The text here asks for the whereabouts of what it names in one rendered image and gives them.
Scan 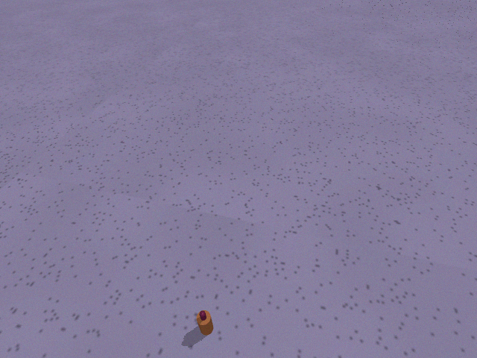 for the bottle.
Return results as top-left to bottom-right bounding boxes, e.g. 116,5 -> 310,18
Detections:
197,310 -> 213,336

